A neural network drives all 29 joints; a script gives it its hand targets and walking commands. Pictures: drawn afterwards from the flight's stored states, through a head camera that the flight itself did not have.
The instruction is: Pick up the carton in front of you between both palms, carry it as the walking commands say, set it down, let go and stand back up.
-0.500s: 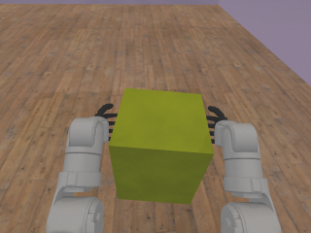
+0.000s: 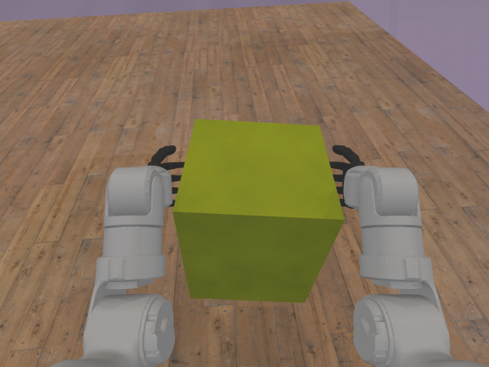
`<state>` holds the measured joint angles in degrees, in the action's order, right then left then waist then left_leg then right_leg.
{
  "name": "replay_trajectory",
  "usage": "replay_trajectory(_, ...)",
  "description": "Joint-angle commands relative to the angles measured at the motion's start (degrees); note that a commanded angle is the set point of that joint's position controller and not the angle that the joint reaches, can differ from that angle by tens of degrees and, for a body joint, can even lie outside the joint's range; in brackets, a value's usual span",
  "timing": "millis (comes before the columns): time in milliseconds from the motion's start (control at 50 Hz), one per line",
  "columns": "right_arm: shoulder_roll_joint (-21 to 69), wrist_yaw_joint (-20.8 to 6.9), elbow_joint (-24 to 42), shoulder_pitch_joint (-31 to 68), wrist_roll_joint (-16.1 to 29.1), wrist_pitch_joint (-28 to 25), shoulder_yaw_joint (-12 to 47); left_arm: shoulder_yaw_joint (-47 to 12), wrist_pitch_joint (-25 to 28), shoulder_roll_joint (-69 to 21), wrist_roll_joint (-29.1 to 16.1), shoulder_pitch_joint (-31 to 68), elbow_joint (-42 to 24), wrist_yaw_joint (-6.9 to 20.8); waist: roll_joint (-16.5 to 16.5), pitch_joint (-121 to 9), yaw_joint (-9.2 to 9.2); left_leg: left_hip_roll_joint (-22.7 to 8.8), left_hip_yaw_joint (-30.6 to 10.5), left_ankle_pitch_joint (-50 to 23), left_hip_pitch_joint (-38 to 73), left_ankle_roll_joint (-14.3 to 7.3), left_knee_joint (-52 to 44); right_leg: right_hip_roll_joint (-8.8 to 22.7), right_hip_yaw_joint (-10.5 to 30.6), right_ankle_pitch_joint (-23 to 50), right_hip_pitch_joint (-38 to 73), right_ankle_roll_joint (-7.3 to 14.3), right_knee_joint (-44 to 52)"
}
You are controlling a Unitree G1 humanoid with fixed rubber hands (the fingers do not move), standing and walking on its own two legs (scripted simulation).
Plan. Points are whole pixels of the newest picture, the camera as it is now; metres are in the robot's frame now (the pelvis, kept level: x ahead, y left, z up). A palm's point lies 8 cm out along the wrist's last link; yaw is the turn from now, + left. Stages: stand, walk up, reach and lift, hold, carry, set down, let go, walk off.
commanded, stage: carry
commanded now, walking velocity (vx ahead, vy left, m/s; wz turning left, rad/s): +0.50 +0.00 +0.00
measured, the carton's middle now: (252, 214) +0.37 +0.00 +0.08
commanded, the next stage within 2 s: none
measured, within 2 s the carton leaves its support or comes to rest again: neither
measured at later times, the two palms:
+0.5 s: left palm (188, 118) +0.66 +0.14 +0.10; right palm (315, 118) +0.64 -0.15 +0.10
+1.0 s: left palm (216, 71) +0.87 +0.09 +0.11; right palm (319, 68) +0.88 -0.21 +0.11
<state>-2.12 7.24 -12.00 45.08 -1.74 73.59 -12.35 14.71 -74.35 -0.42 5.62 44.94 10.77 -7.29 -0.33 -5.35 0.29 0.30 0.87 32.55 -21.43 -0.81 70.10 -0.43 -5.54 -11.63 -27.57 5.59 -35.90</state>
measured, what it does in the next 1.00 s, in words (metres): walks ahead: left foot, then right foot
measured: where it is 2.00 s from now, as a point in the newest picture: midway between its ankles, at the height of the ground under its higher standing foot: (261, 199)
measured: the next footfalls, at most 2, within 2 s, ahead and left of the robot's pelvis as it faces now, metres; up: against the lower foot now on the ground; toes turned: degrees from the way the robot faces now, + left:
left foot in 0.40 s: +0.43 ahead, +0.06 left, +0.00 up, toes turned +3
right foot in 0.90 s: +0.67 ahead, -0.15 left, +0.00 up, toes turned -9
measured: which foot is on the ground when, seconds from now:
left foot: up 0.00-0.38, down 0.40-0.92, up 0.94-1.00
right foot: down 0.00-0.42, up 0.44-0.88, down 0.90-1.00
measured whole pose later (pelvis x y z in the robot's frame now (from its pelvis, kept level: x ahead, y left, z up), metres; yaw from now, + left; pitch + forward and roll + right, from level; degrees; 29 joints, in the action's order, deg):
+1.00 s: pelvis +0.58 -0.06 +0.01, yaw +1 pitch +4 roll +0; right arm 4.5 5.1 2.1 22.7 -6.1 70.6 -10.7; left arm 10.5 -70.1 -7.4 8.1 22.4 -2.6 -7.2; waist -1.4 -8.3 -0.8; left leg -1.3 2.7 25.6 -19.8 -0.1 58.3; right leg 0.5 -10.8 -9.7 -22.0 4.2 -27.2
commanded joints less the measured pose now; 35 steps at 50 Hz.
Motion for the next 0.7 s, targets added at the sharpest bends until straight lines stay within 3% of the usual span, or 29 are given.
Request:
replay_trajectory(0,69.09,-12.61,8.61,45.65,24.43,-1.13,32.64,-31.34,1.41,-61.31,-26.14,43.86,-7.20,14.28,7.59,-22.75,-3.45,-2.04,-1.64,-6.28,-24.36,-0.48,4.36,18.55,30.42,10.96,35.27,7.09,12.27)
replay_trajectory(40,70.97,-11.93,10.04,44.71,24.45,-2.08,33.20,-33.24,2.50,-65.10,-28.59,46.13,-10.96,14.61,6.74,-23.84,-2.50,-3.64,-1.81,-10.12,-22.66,-0.32,2.43,16.41,24.85,13.27,32.73,6.58,12.59)
replay_trajectory(80,71.58,-11.25,11.44,42.53,23.86,-3.17,34.34,-35.20,3.41,-66.84,-29.78,45.70,-13.14,14.68,7.13,-25.09,-2.96,-3.78,-0.53,-12.31,-25.32,0.01,0.38,14.97,21.02,17.94,35.09,6.73,11.71)
replay_trajectory(160,70.10,-10.25,14.12,37.23,21.60,-5.15,36.14,-39.26,5.38,-67.48,-30.87,42.58,-17.06,14.73,5.42,-25.04,-4.32,-3.33,1.56,-16.92,-29.53,0.30,-8.15,13.11,17.20,28.06,39.52,6.86,10.04)
replay_trajectory(280,65.42,-10.02,17.08,31.60,18.96,-6.66,38.79,-43.65,7.16,-65.02,-31.53,38.08,-20.04,14.96,6.16,-22.31,-5.98,1.12,6.78,-31.94,-20.52,-2.33,-32.66,8.51,10.19,42.62,40.65,3.74,7.02)
replay_trajectory(320,63.96,-10.35,17.34,30.04,18.72,-6.43,39.09,-44.07,7.30,-63.85,-31.25,35.69,-19.31,14.92,7.18,-22.86,-4.43,3.43,8.14,-35.17,-9.01,-4.05,-40.66,8.14,7.31,49.76,38.38,1.69,4.40)
replay_trajectory(340,63.01,-10.61,16.84,28.70,18.54,-6.34,39.01,-44.20,7.29,-63.35,-30.76,34.28,-18.49,14.90,8.01,-24.91,-2.03,4.03,8.48,-36.39,-0.13,-4.43,-43.56,8.16,5.83,52.53,36.83,0.15,-0.42)
replay_trajectory(360,62.19,-10.95,16.11,27.34,18.38,-6.36,38.97,-44.40,7.29,-62.81,-30.35,33.50,-17.50,14.99,6.39,-27.66,1.50,3.29,9.55,-40.67,11.78,-4.24,-47.73,7.16,2.34,49.93,32.69,-1.72,-8.53)
replay_trajectory(380,61.74,-11.49,15.14,25.55,18.10,-6.34,38.62,-44.40,7.28,-62.29,-29.86,33.55,-16.33,15.13,2.00,-29.35,3.80,-4.19,1.59,-45.42,25.64,-4.47,-45.44,6.02,2.28,32.64,20.76,-2.93,-17.59)
replay_trajectory(400,59.38,-11.74,12.83,25.02,17.27,-6.53,37.62,-44.23,6.72,-63.31,-29.56,31.99,-13.52,15.17,-11.55,-37.27,2.59,-23.07,-23.72,-61.33,48.40,-15.43,-37.20,0.88,4.94,-7.32,-1.76,-6.69,-32.31)
replay_trajectory(420,61.13,-12.18,10.05,21.81,17.68,-6.63,37.74,-42.91,6.57,-61.94,-28.53,29.40,-12.18,15.10,-15.32,-40.63,4.11,-23.14,-33.98,-47.70,51.16,-20.15,-43.51,-3.92,6.69,-20.69,-10.50,-6.84,-43.61)
replay_trajectory(440,62.59,-12.89,11.42,22.88,19.13,-6.97,38.36,-42.89,6.81,-62.87,-27.90,30.72,-12.52,14.94,-11.04,-36.42,4.19,-20.46,-30.53,-39.62,48.12,-18.09,-45.14,-1.38,8.13,-18.70,-15.08,-5.00,-44.16)
replay_trajectory(460,65.01,-13.63,13.69,26.49,20.89,-7.25,39.93,-42.73,7.26,-63.50,-27.32,32.03,-13.19,14.68,-4.33,-32.08,4.06,-19.30,-25.89,-40.11,42.83,-15.42,-46.19,0.47,8.16,-15.44,-15.45,-4.79,-40.21)
replay_trajectory(480,67.04,-14.19,15.85,30.51,22.91,-7.50,41.26,-42.56,7.64,-64.04,-26.76,32.89,-13.88,14.28,-2.02,-28.41,3.28,-17.70,-22.09,-43.24,37.34,-13.04,-47.50,1.72,7.34,-12.95,-14.19,-4.93,-35.29)
replay_trajectory(520,69.45,-14.80,19.52,36.07,26.34,-7.73,42.88,-41.70,8.18,-64.62,-25.90,32.59,-14.73,13.18,-2.64,-27.08,2.09,-16.08,-17.85,-39.46,31.05,-10.14,-50.77,2.60,6.77,-10.69,-9.68,-5.51,-28.09)
replay_trajectory(580,68.90,-15.27,21.36,36.99,28.00,-7.69,43.13,-41.75,8.66,-63.82,-24.26,31.17,-15.94,11.48,-5.48,-26.95,2.66,-15.65,-12.90,-42.19,29.80,-9.97,-52.53,2.29,3.84,-10.24,-7.97,-6.91,-19.33)
replay_trajectory(680,65.66,-15.95,19.50,30.99,26.87,-6.14,41.05,-41.93,7.74,-61.14,-21.97,27.02,-17.21,9.79,-8.36,-24.52,3.14,-13.45,-7.59,-49.28,33.15,-8.98,-52.08,2.18,0.92,-0.59,-10.56,-6.95,-8.33)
